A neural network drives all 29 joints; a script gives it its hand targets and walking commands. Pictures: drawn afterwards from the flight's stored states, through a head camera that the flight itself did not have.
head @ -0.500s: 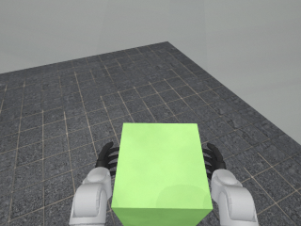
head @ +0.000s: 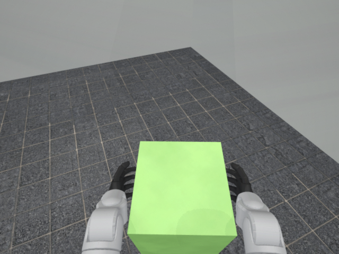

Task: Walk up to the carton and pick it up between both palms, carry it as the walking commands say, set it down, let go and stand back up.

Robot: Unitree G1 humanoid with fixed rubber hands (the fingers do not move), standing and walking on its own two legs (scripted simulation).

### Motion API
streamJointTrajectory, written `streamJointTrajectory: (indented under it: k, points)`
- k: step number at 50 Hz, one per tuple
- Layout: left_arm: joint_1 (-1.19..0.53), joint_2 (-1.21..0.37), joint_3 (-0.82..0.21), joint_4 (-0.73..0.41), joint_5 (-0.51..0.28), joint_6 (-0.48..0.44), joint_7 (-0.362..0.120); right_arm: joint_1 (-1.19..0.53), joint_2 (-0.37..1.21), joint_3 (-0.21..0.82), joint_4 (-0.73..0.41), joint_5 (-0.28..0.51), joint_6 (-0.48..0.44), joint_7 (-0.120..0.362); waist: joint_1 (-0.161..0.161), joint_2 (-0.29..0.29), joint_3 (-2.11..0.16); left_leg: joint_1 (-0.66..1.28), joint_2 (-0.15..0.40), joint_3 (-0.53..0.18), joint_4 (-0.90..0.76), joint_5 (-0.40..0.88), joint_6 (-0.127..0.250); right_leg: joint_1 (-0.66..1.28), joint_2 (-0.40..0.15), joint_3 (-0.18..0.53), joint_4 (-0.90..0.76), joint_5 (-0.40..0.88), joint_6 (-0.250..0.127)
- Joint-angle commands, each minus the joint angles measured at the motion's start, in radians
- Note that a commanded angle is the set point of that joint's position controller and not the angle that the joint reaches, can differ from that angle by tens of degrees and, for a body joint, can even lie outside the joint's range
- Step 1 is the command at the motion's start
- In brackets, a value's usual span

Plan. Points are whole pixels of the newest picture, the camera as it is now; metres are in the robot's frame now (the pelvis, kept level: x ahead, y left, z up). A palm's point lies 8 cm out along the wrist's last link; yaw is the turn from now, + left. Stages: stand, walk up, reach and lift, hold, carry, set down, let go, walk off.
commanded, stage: carry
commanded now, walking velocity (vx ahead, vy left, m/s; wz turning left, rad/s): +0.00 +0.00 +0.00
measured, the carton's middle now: (179, 202) +0.29 +0.00 -0.03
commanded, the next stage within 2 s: hold in 0.66 s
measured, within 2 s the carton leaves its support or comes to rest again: neither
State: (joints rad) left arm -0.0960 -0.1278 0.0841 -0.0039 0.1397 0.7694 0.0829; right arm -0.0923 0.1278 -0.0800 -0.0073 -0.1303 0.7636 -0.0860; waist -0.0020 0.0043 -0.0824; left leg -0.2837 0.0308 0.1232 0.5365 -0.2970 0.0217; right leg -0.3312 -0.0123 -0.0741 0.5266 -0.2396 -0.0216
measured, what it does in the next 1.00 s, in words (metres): stands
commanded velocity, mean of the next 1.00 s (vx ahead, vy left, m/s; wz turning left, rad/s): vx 0.00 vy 0.00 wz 0.00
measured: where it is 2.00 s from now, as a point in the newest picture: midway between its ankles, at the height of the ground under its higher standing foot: outside the picture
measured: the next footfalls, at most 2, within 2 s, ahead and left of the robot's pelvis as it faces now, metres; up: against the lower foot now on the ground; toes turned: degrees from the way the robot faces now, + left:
none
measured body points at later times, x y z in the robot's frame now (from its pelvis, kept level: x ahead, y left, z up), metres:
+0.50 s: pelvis +0.00 +0.01 +0.00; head -0.02 +0.01 +0.45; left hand +0.29 +0.15 +0.03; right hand +0.29 -0.14 +0.03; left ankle -0.01 +0.10 -0.73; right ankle +0.02 -0.11 -0.73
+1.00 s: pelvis -0.02 +0.00 +0.01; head -0.06 +0.00 +0.45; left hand +0.24 +0.16 +0.03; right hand +0.25 -0.13 +0.03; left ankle -0.01 +0.10 -0.73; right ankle +0.02 -0.11 -0.73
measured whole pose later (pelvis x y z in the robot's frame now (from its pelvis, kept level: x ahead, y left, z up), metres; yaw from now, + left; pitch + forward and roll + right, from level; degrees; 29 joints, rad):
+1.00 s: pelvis -0.02 +0.00 +0.01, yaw +1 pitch -9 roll +0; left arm -0.09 -0.11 0.07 0.07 0.13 0.74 0.10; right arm -0.09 0.12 -0.08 0.09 -0.15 0.71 -0.07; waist 0.02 -0.01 0.09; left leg -0.04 0.00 0.11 0.44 -0.24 0.03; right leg -0.10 -0.03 -0.07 0.46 -0.20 -0.02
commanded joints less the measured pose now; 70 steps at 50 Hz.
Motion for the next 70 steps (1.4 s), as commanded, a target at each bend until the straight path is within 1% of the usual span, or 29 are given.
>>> streamJointTrajectory:
  k: [1, 15, 33, 34, 35, 36, 38, 39, 41, 43, 46, 49, 54, 58, 61, 62, 64, 67, 69, 70]
  points:
    - [-0.352, -0.619, -0.445, -0.084, -0.172, -0.040, -0.158, -0.349, 0.650, 0.443, -0.080, 0.168, -0.040, 0.156, 0.000, -0.001, -0.207, 0.061, 0.109, -0.094, -0.083, 0.172, 0.006, 0.103, -0.112, 0.088, -0.054, 0.243, -0.030]
    - [-0.384, -0.632, -0.441, -0.015, -0.158, -0.088, -0.183, -0.376, 0.657, 0.433, -0.004, 0.152, -0.087, 0.182, 0.002, -0.001, -0.206, 0.065, 0.107, -0.094, -0.093, 0.176, 0.008, 0.107, -0.110, 0.082, -0.055, 0.224, -0.025]
    - [-0.407, -0.649, -0.440, 0.032, -0.152, -0.118, -0.199, -0.396, 0.667, 0.430, 0.043, 0.148, -0.115, 0.200, 0.003, -0.001, -0.207, 0.066, 0.108, -0.096, -0.105, 0.178, 0.010, 0.108, -0.112, 0.081, -0.060, 0.208, -0.019]
    - [-0.237, -0.661, -0.462, 0.045, -0.156, -0.107, -0.183, -0.206, 0.673, 0.439, -0.017, 0.133, -0.091, 0.188, 0.021, -0.011, -0.165, 0.242, -0.086, -0.198, -0.135, 0.451, 0.004, 0.274, 0.068, 0.146, -0.106, 0.402, 0.012]
    - [-0.242, -0.633, -0.468, 0.001, -0.151, -0.117, -0.178, -0.210, 0.653, 0.445, -0.033, 0.140, -0.098, 0.178, 0.009, 0.000, -0.178, 0.277, -0.071, -0.212, -0.134, 0.517, 0.001, 0.263, 0.067, 0.164, -0.114, 0.418, 0.016]
    - [-0.250, -0.613, -0.461, -0.040, -0.147, -0.120, -0.162, -0.236, 0.618, 0.451, -0.051, 0.148, -0.103, 0.179, 0.020, 0.012, -0.184, 0.312, -0.062, -0.222, -0.135, 0.560, -0.005, 0.256, 0.068, 0.161, -0.116, 0.388, 0.015]
    - [-0.224, -0.573, -0.445, -0.100, -0.140, -0.113, -0.139, -0.243, 0.566, 0.477, -0.099, 0.159, -0.105, 0.176, 0.057, 0.014, -0.171, 0.332, -0.060, -0.218, -0.139, 0.593, -0.012, 0.259, 0.069, 0.164, -0.129, 0.355, 0.013]
    - [-0.218, -0.541, -0.427, -0.110, -0.135, -0.104, -0.129, -0.247, 0.533, 0.474, -0.101, 0.154, -0.102, 0.172, 0.072, 0.009, -0.144, 0.324, -0.061, -0.209, -0.148, 0.561, -0.013, 0.256, 0.069, 0.163, -0.136, 0.320, 0.007]
    - [-0.243, -0.483, -0.426, -0.124, -0.143, -0.091, -0.122, -0.238, 0.466, 0.421, -0.088, 0.132, -0.096, 0.155, 0.038, 0.007, -0.075, 0.312, -0.065, -0.200, -0.166, 0.441, -0.010, 0.240, 0.066, 0.161, -0.150, 0.237, -0.009]
    - [-0.274, -0.429, -0.408, -0.115, -0.145, -0.080, -0.114, -0.247, 0.412, 0.367, -0.063, 0.111, -0.091, 0.138, 0.020, 0.007, -0.005, 0.292, -0.068, -0.194, -0.179, 0.303, -0.007, 0.216, 0.061, 0.155, -0.158, 0.133, -0.024]
    - [-0.325, -0.372, -0.371, -0.084, -0.143, -0.073, -0.105, -0.288, 0.356, 0.310, -0.035, 0.091, -0.085, 0.114, 0.003, 0.003, 0.048, 0.254, -0.070, -0.189, -0.191, 0.136, 0.001, 0.207, 0.055, 0.144, -0.158, 0.019, -0.036]
    - [-0.360, -0.354, -0.331, -0.046, -0.133, -0.068, -0.095, -0.343, 0.333, 0.287, -0.012, 0.086, -0.077, 0.101, 0.007, 0.001, 0.056, 0.232, -0.070, -0.188, -0.190, 0.061, 0.007, 0.205, 0.053, 0.137, -0.152, -0.037, -0.041]
    - [-0.410, -0.378, -0.295, 0.013, -0.123, -0.060, -0.089, -0.420, 0.365, 0.280, 0.034, 0.090, -0.065, 0.101, 0.019, -0.010, 0.032, 0.229, -0.072, -0.185, -0.175, 0.022, 0.011, 0.196, 0.049, 0.137, -0.148, -0.079, -0.039]
    - [-0.450, -0.421, -0.293, 0.041, -0.123, -0.058, -0.102, -0.455, 0.431, 0.288, 0.066, 0.091, -0.059, 0.107, 0.030, -0.021, 0.009, 0.231, -0.076, -0.178, -0.164, 0.035, 0.010, 0.195, 0.045, 0.143, -0.153, -0.080, -0.035]
    - [-0.480, -0.458, -0.300, 0.056, -0.124, -0.060, -0.118, -0.475, 0.485, 0.296, 0.083, 0.090, -0.057, 0.112, 0.033, -0.023, -0.002, 0.234, -0.078, -0.173, -0.154, 0.046, 0.009, 0.195, 0.040, 0.151, -0.160, -0.082, -0.030]
    - [-0.467, -0.553, -0.371, 0.070, -0.137, -0.049, -0.122, -0.492, 0.508, 0.364, 0.064, 0.121, -0.069, 0.121, -0.028, 0.043, -0.008, 0.171, -0.057, -0.209, -0.169, 0.069, 0.006, 0.258, 0.055, 0.155, -0.145, 0.022, -0.025]
    - [-0.506, -0.558, -0.334, 0.107, -0.109, -0.057, -0.131, -0.515, 0.539, 0.335, 0.109, 0.099, -0.065, 0.129, -0.021, 0.018, 0.006, 0.138, -0.061, -0.214, -0.167, 0.062, 0.014, 0.259, 0.056, 0.155, -0.141, 0.021, -0.016]
    - [-0.550, -0.597, -0.293, 0.154, -0.070, -0.085, -0.156, -0.569, 0.635, 0.339, 0.170, 0.092, -0.077, 0.151, 0.015, -0.007, -0.020, 0.115, -0.070, -0.217, -0.149, 0.064, 0.028, 0.270, 0.054, 0.162, -0.130, 0.007, -0.006]
    - [-0.594, -0.661, -0.278, 0.198, -0.050, -0.104, -0.181, -0.623, 0.712, 0.334, 0.207, 0.083, -0.092, 0.170, 0.022, -0.014, -0.038, 0.109, -0.075, -0.225, -0.133, 0.063, 0.036, 0.268, 0.055, 0.169, -0.118, 0.001, -0.004]
    - [-0.620, -0.701, -0.274, 0.220, -0.042, -0.114, -0.196, -0.647, 0.754, 0.328, 0.232, 0.076, -0.099, 0.180, 0.019, -0.014, -0.048, 0.108, -0.076, -0.230, -0.125, 0.061, 0.038, 0.265, 0.055, 0.173, -0.112, 0.001, -0.004]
